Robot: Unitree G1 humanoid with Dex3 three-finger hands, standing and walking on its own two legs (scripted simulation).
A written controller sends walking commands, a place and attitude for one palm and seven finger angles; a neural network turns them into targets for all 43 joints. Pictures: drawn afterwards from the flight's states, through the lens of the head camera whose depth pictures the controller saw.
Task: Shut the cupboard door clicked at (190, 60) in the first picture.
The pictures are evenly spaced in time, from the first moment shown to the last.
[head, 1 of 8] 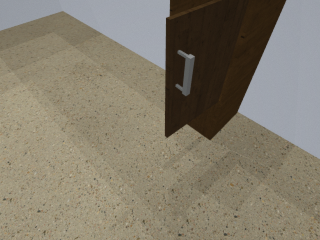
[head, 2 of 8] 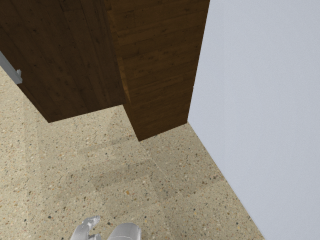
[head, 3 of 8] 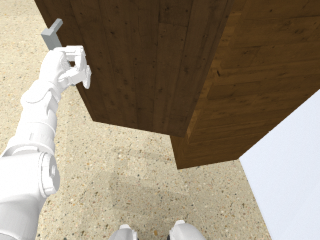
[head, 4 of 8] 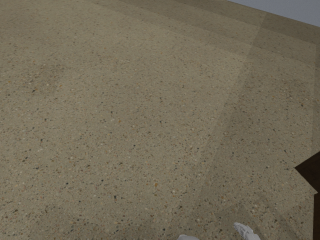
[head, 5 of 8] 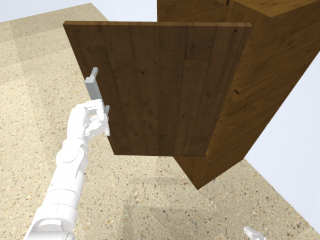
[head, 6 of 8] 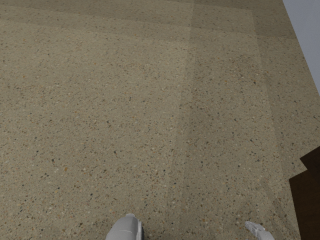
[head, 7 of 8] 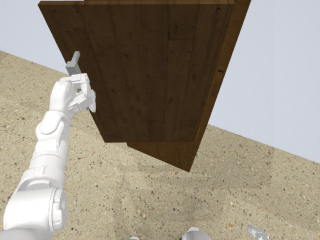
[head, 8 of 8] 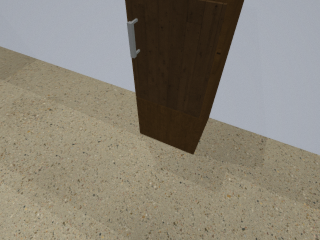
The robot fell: no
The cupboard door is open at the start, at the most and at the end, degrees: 84 84 0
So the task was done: yes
